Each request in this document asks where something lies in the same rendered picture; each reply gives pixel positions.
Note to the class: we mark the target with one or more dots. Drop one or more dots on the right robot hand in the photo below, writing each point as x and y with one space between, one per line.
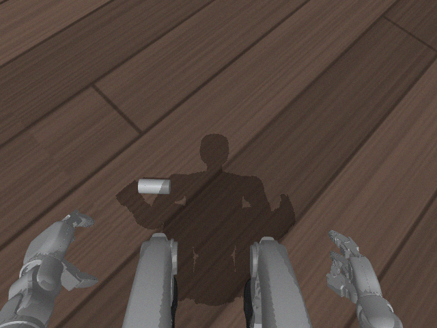
357 278

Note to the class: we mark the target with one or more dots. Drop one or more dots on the right robot arm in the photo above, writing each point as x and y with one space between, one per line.
376 312

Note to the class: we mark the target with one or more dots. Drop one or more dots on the left robot arm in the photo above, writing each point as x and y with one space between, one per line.
31 297

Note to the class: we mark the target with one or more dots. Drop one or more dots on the left robot hand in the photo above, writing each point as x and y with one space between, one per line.
54 242

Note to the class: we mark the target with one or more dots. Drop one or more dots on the can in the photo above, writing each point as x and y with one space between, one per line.
154 186

